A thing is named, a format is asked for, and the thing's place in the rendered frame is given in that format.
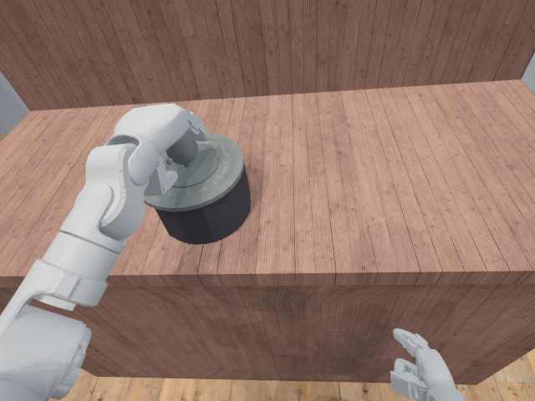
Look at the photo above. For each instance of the knob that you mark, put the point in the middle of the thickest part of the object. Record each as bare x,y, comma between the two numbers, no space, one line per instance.
183,151

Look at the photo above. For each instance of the table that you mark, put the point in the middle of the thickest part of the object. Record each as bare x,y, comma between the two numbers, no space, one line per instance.
389,147

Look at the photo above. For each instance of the robot left forearm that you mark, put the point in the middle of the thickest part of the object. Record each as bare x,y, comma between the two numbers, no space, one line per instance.
107,211

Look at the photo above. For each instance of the pot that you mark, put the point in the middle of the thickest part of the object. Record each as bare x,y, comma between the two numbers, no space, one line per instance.
213,222

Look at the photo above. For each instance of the lid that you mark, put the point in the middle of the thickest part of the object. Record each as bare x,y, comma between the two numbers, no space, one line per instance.
216,169

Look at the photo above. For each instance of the right robot hand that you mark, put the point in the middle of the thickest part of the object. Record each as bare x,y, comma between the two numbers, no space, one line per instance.
414,381

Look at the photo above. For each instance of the robot left upper arm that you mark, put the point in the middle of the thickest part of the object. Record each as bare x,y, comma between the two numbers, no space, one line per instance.
41,354

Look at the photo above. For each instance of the left robot hand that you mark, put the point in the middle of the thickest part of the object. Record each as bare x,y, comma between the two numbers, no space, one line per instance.
163,125

